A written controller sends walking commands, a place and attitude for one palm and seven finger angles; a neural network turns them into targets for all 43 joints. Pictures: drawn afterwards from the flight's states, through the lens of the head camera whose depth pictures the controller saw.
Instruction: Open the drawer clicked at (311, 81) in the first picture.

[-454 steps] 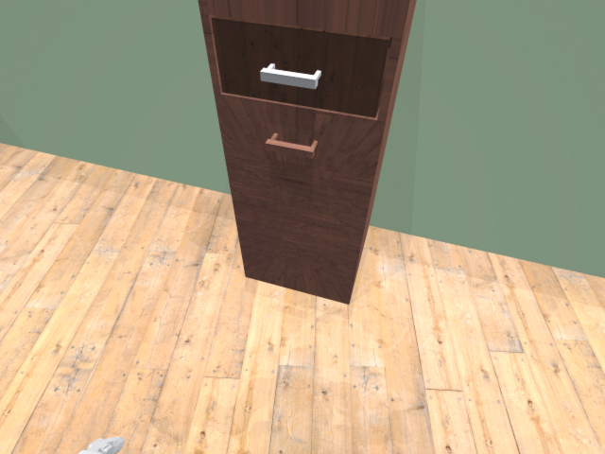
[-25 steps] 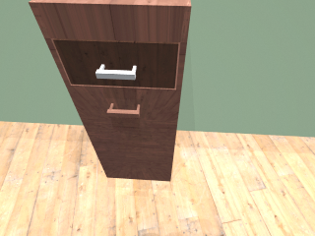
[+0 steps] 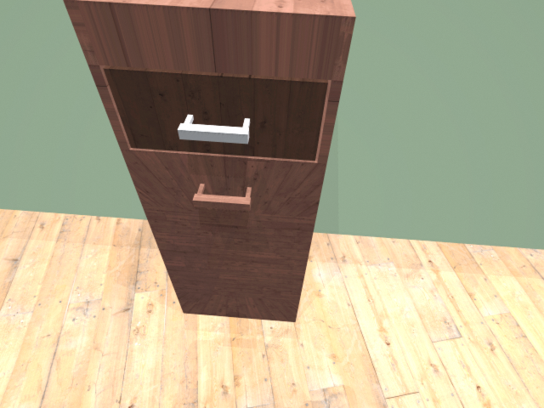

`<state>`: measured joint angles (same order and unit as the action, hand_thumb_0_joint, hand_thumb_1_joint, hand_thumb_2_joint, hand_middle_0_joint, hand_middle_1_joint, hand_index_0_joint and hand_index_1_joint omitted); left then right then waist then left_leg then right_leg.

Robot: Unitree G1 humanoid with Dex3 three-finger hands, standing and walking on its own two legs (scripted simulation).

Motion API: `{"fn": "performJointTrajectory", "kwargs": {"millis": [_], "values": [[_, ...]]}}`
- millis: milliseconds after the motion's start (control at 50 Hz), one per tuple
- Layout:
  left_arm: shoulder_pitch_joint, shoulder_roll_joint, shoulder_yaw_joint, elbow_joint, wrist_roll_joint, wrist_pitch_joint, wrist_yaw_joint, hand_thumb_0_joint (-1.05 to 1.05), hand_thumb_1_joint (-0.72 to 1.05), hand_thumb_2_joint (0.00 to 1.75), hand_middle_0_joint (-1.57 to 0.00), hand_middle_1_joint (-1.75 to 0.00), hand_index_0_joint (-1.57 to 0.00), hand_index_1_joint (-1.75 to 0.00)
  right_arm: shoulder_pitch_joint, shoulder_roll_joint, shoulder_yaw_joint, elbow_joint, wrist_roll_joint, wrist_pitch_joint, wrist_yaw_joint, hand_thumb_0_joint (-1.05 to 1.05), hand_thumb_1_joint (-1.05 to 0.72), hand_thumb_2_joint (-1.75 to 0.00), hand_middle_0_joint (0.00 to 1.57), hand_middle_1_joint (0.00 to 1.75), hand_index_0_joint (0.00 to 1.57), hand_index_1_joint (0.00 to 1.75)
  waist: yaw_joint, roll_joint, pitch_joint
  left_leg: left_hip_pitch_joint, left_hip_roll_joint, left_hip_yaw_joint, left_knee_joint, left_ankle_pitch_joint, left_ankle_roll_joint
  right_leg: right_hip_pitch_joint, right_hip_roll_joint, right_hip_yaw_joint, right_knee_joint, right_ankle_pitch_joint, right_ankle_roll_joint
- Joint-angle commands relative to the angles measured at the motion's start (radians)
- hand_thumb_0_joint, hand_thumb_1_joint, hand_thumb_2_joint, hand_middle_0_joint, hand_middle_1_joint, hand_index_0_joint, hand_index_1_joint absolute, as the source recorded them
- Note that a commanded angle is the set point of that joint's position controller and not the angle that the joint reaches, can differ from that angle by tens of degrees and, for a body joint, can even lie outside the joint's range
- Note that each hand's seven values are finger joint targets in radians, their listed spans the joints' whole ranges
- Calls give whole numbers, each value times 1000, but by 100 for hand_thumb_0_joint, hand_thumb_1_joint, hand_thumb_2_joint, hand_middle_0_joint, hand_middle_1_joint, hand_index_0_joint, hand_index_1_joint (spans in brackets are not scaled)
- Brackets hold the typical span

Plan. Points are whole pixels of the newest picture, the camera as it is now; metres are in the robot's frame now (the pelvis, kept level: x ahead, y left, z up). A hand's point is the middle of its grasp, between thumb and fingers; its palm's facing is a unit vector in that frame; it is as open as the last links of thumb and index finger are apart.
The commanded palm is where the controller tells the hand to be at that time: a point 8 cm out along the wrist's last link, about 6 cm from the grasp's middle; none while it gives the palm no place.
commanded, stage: look again from close up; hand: left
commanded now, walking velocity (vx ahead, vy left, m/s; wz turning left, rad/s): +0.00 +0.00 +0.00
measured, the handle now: (216, 127) +0.56 +0.14 +0.13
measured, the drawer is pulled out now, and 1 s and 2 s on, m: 0.00 0.00 0.00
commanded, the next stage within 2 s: raise the hand with hooked fingers in 0.06 s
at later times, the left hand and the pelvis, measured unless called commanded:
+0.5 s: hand (156, 357) +0.19 +0.18 +0.00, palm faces +0.04 -0.37 -0.93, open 8.2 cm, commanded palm +0.13 +0.22 +0.02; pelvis -0.03 +0.00 -0.02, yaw -2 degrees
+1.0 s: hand (125, 306) +0.23 +0.21 +0.07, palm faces +0.07 -0.11 -0.99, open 11.1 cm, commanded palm +0.19 +0.23 +0.13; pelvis +0.00 -0.02 +0.00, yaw +0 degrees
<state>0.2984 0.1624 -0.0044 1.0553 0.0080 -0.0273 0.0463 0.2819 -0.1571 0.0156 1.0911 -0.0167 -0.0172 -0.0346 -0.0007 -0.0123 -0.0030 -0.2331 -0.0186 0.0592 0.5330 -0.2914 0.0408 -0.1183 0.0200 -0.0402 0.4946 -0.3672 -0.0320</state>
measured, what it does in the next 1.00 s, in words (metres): stands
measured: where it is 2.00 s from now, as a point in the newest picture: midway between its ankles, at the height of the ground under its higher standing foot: outside the picture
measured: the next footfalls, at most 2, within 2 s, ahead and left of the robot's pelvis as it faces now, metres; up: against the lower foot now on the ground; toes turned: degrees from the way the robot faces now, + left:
none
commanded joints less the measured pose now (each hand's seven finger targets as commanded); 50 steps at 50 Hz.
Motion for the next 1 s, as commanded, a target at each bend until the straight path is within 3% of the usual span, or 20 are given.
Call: {"fn": "performJointTrajectory", "kwargs": {"millis": [0, 120, 140, 160, 180, 200, 220, 240, 280, 320, 360, 400, 460, 520, 560, 600, 720, 840, 900, 980], "values": [[85, 89, 8, -21, 4, 1, 4, 0, 90, 90, -20, -30, -20, -30, 36, -95, -10, -34, 1, -21, -1, 0, -90, -90, 20, 30, 20, 30, 11, 21, 71, 15, 119, -133, -109, 294, 25, -64, -104, 94, -77, 250, -16], [70, 104, 10, -17, 3, 6, 1, 0, 90, 90, -20, -30, -20, -30, 23, -117, -12, -30, 3, -25, -4, 0, -90, -90, 20, 30, 20, 30, 11, 24, 35, 49, 128, -138, -115, 356, 30, -48, -106, 89, -73, 258, -10], [127, 96, 9, 1, 19, -17, 38, 0, 90, 90, -20, -30, -20, -30, -38, -134, -18, -93, 14, -22, 1, 0, -90, -90, 20, 30, 20, 30, 23, 58, 96, 15, 132, -111, 76, 542, 0, -130, -151, 145, -107, 583, 17], [-651, 471, 50, -1574, 175, -149, 69, 0, 88, 89, -20, -32, -20, -32, -1, -300, -49, -446, 61, -167, -13, 0, -90, -90, 20, 30, 20, 30, -66, 401, -421, 324, 49, -129, -64, 703, -5, -165, -39, 100, 50, 537, -32], [-167, 355, 33, -1343, 197, -72, 137, 0, 85, 88, -20, -33, -20, -33, -44, -194, -8, -389, 34, -295, -53, 0, -90, -90, 20, 30, 20, 30, 2, 584, -409, 534, 123, -172, -137, 896, -59, -290, -17, -22, 226, 128, -33], [-108, 270, 14, -1276, 155, 7, 185, 0, 83, 87, -21, -34, -21, -34, -52, -177, -33, -301, 42, -323, -67, 0, -90, -90, 20, 30, 20, 30, -6, 429, -346, 372, 128, -188, -178, 744, -111, -315, -12, -36, 295, -30, -9], [200, 10, -141, -1019, 167, 116, 184, 0, 81, 86, -21, -36, -21, -36, -32, -127, -31, -301, 69, -324, -67, 0, -90, -90, 20, 30, 20, 30, -26, 289, -185, 272, 126, -186, -209, 599, -81, -390, 0, -28, 327, -78, 5], [-7, 36, -181, -1282, 196, 105, 189, 0, 78, 85, -21, -37, -21, -37, -82, -151, -34, -413, 53, -321, -39, 0, -90, -90, 20, 30, 20, 30, -17, 155, -107, 167, 119, -189, -173, 481, -63, -391, -27, -14, 263, -61, 6], [27, 101, -187, -1251, 391, 93, 232, 0, 74, 83, -21, -40, -21, -40, -122, -196, -48, -470, 21, -300, -33, 0, -90, -90, 20, 30, 20, 30, -41, -46, -75, 9, 76, -143, -52, 184, -26, -407, -10, -22, 118, -16, -12], [150, 124, -162, -1130, 561, 105, 270, 0, 69, 81, -22, -43, -22, -43, -142, -218, -57, -549, 2, -241, -15, 0, -90, -90, 20, 30, 20, 30, 0, -177, -94, -101, 15, -110, 23, 68, -10, -382, -3, 47, 30, -48, -23], [322, 139, -114, -1082, 707, 103, 308, 0, 64, 79, -22, -47, -22, -47, -235, -226, -57, -635, -26, -163, 9, 0, -90, -90, 20, 30, 20, 30, 66, -129, -46, -184, -5, -91, 14, -69, -20, -384, 1, 75, 26, -171, -37], [358, 135, -110, -1011, 817, 77, 315, 0, 60, 77, -22, -50, -22, -50, -258, -217, -64, -657, -7, -71, 31, 0, -90, -90, 20, 30, 20, 30, 95, -325, 37, -322, -19, -65, 36, -108, -26, -385, -1, 150, 15, -229, -40], [225, 242, -29, -1129, 942, 42, 332, 0, 53, 74, -23, -54, -23, -54, -348, -203, -53, -727, -4, 33, 56, 0, -90, -90, 20, 30, 20, 30, 128, -273, -37, -331, -47, -39, 60, -43, -17, -307, -17, 218, 33, -149, -41], [36, 355, 47, -1335, 1033, 43, 391, 0, 46, 71, -23, -58, -23, -58, -376, -180, -51, -762, -27, 95, 57, 0, -90, -90, 20, 30, 20, 30, 145, 40, -164, -250, -60, -38, 77, -7, -7, -267, -9, 269, 68, -77, -58], [-41, 390, 72, -1385, 1057, 39, 427, 0, 41, 69, -24, -62, -24, -62, -354, -160, -46, -751, -37, 105, 45, 0, -90, -90, 20, 30, 20, 30, 130, 143, -255, -169, -59, -51, 109, 56, 0, -266, 0, 281, 86, 32, -66], [-179, 450, 104, -1479, 1063, 17, 448, 0, 36, 67, -24, -64, -24, -64, -358, -160, -47, -729, -53, 103, 34, 0, -90, -90, 20, 30, 20, 30, 97, 126, -311, -112, -64, -73, 154, 96, 7, -276, -9, 333, 64, 69, -60], [-228, 362, 8, -1338, 940, -35, 350, 0, 22, 61, -25, -74, -25, -74, -382, -169, -41, -669, -44, 76, 15, 0, -90, -90, 20, 30, 20, 30, 11, -6, -134, -125, -67, -92, 148, 79, 23, -254, -44, 326, -33, 197, -6], [-98, 413, 41, -1338, 899, 66, 189, 0, 8, 55, -26, -82, -26, -82, -365, -178, -27, -670, -15, 110, 19, 0, -90, -90, 20, 30, 20, 30, 87, -75, -193, -137, -49, -72, 26, 140, 12, -46, -65, 254, -19, 407, 30], [-107, 540, 153, -1390, 926, 81, 175, 0, 1, 52, -26, -87, -26, -87, -380, -187, -10, -677, -16, 122, 18, 0, -90, -90, 20, 30, 20, 30, 118, -25, -237, -121, -44, -64, -6, 191, 4, 36, -60, 242, 4, 508, 28], [-174, 556, 184, -1482, 924, 75, 179, 0, -8, 48, -27, -93, -27, -93, -392, -179, -8, -679, -10, 130, 19, 0, -90, -90, 20, 30, 20, 30, 122, 48, -267, -62, -40, -66, -34, 258, 3, 69, -55, 216, 5, 603, 20]]}}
